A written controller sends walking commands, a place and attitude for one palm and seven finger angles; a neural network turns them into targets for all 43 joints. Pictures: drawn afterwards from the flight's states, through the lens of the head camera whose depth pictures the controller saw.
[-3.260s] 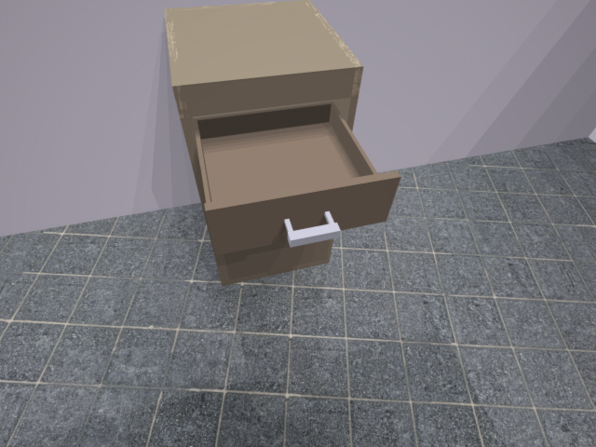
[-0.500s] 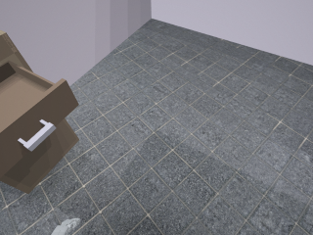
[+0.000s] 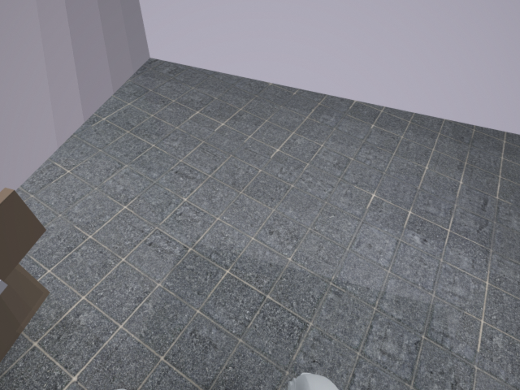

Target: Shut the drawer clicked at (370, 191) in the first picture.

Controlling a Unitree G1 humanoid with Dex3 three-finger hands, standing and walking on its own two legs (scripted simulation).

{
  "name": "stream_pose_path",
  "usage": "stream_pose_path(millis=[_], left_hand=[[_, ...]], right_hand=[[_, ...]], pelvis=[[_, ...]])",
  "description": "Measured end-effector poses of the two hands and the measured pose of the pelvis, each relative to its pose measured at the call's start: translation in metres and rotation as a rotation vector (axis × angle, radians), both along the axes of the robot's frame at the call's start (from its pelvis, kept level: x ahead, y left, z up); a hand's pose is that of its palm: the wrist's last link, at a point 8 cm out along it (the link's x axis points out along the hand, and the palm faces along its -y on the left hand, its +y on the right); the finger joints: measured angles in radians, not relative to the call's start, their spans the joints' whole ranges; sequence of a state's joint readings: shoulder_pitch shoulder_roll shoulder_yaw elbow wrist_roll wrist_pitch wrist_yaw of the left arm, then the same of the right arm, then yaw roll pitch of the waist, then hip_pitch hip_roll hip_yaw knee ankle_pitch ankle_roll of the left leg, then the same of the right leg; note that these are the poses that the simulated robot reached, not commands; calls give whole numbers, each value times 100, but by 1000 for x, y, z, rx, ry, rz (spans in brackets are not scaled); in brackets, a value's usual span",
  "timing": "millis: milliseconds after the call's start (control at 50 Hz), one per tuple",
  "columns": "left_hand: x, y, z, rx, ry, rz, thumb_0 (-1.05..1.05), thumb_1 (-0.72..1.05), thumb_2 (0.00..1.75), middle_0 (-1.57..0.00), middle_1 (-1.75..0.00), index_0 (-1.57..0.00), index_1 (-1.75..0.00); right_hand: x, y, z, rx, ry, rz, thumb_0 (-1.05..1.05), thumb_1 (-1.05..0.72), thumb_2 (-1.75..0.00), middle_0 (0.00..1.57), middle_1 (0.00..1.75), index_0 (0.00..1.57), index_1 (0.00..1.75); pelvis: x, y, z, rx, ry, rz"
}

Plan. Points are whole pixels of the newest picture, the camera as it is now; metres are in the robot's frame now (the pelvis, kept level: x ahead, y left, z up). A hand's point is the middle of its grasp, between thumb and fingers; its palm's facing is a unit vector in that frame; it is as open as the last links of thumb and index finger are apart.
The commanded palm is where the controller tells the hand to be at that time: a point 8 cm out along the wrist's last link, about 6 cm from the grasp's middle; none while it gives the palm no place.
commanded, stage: walk to a spot facing it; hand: left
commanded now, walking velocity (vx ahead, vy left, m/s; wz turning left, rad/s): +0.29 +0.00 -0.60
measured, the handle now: out of the picture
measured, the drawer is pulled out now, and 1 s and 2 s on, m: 0.30 0.30 0.30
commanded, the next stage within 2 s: turn to face it in 0.94 s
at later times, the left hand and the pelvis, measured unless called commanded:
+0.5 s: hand (215, 311) +0.29 +0.10 -0.18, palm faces -0.28 -0.94 -0.19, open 7.3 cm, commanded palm none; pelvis +0.16 -0.06 -0.01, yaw -17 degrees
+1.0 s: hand (244, 233) +0.48 +0.06 -0.18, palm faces -0.51 -0.85 -0.13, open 7.4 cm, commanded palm none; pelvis +0.33 -0.06 +0.00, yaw -33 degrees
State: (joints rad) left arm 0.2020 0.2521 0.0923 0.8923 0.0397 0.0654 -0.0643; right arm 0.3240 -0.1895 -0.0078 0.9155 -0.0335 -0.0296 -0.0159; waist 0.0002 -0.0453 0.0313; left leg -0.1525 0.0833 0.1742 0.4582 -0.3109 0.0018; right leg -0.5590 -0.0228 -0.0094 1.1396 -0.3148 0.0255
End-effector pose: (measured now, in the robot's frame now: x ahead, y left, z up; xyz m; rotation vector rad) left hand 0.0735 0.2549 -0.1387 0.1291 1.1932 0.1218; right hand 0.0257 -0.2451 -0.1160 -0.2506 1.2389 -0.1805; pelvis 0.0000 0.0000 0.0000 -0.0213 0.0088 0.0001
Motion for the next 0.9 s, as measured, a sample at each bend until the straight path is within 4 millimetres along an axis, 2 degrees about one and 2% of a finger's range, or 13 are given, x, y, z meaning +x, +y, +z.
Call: stream_pose_path(millis=[60,120,240,300,360,440,480,580,660,700,740,780,900], left_hand=[[24,-6,3,-2,14,-44,1,91,90,-20,-30,-20,-30],[56,-20,1,-4,33,-108,1,91,90,-20,-30,-19,-30],[150,-73,-9,-6,-2,-268,1,91,90,-20,-30,-19,-30],[193,-98,-18,-1,-92,-303,1,91,90,-20,-30,-20,-30],[210,-111,-16,0,-103,-303,1,91,90,-20,-30,-20,-30],[215,-117,-10,8,-39,-322,0,91,90,-20,-30,-20,-30],[220,-111,-8,20,-17,-319,0,92,90,-20,-30,-20,-30],[238,-93,-13,17,33,-309,0,92,90,-20,-30,-20,-30],[264,-76,-29,6,72,-300,0,91,90,-20,-30,-20,-30],[281,-73,-31,11,97,-321,1,91,90,-20,-30,-20,-30],[302,-74,-26,10,104,-345,1,91,90,-20,-30,-20,-30],[324,-79,-20,6,99,-366,1,91,90,-20,-30,-20,-30],[385,-108,-11,-1,96,-450,1,91,90,-20,-30,-19,-30]], right_hand=[[-19,3,-1,18,59,-68,0,-90,-90,20,30,20,30],[-36,4,-5,37,118,-145,0,-90,-90,20,30,21,30],[-62,-6,-21,81,248,-302,0,-90,-90,20,30,21,30],[-59,-20,-36,103,301,-347,0,-90,-90,20,30,20,30],[-24,-39,-38,85,263,-359,1,-90,-90,20,30,20,30],[55,-62,-27,47,90,-341,1,-91,-90,20,30,20,30],[95,-69,-19,34,-2,-329,1,-91,-90,20,30,20,30],[185,-72,-2,11,-165,-285,0,-91,-90,20,30,20,30],[235,-65,0,-26,-249,-277,0,-91,-90,20,30,20,30],[243,-58,1,-31,-255,-296,0,-91,-90,20,30,20,30],[241,-48,1,-20,-226,-332,0,-91,-90,20,30,20,30],[235,-37,1,0,-173,-375,0,-90,-90,20,30,20,30],[201,-29,2,-3,-29,-535,-1,-94,-90,20,30,21,30]], pelvis=[[15,-1,3,-4,5,-45],[32,-7,2,-2,6,-91],[75,-33,-13,4,7,-181],[95,-52,-28,9,-6,-205],[111,-60,-26,2,-24,-227],[138,-63,-13,-4,-23,-267],[152,-62,-9,-5,-19,-284],[194,-56,-7,-15,-21,-321],[235,-45,-18,-28,-29,-361],[251,-42,-18,-25,-32,-390],[265,-41,-13,-21,-30,-413],[278,-42,-7,-15,-24,-439],[311,-49,3,-11,-5,-518]])
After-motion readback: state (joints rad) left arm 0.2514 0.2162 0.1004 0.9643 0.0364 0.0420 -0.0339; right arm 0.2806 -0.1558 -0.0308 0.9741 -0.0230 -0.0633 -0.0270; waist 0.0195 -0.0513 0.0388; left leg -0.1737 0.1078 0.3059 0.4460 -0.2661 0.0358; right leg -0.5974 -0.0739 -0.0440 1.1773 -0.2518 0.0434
